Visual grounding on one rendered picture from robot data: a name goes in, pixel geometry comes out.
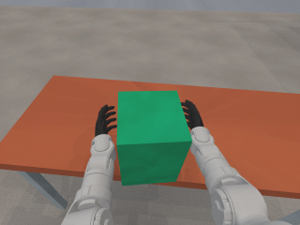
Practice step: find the right robot hand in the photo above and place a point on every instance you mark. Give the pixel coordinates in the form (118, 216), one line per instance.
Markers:
(193, 116)

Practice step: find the robot left upper arm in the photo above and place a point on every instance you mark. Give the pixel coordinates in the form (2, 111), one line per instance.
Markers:
(92, 216)

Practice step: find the carton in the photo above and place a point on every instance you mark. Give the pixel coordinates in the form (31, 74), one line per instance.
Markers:
(153, 137)

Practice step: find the robot right forearm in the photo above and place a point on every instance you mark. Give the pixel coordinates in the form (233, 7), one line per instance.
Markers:
(213, 165)

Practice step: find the robot left forearm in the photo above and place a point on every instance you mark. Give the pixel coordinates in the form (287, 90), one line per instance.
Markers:
(98, 177)

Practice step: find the left robot hand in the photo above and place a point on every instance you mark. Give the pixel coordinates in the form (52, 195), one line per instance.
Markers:
(102, 123)

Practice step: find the robot right upper arm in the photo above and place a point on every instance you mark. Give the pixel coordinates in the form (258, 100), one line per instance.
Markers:
(240, 205)

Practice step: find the table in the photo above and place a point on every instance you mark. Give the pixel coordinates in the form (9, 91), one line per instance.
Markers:
(258, 132)

